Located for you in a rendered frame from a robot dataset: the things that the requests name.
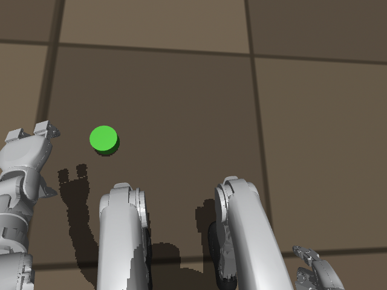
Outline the left robot arm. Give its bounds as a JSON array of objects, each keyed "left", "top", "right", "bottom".
[{"left": 0, "top": 166, "right": 41, "bottom": 290}]

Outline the left robot hand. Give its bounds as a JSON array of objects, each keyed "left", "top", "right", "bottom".
[{"left": 0, "top": 120, "right": 60, "bottom": 198}]

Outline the tin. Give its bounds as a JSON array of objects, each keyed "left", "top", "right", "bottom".
[{"left": 89, "top": 126, "right": 120, "bottom": 155}]

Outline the right robot hand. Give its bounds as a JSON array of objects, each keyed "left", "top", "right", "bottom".
[{"left": 292, "top": 246, "right": 345, "bottom": 290}]

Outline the right robot foot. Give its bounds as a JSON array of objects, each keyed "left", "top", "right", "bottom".
[{"left": 207, "top": 221, "right": 237, "bottom": 290}]

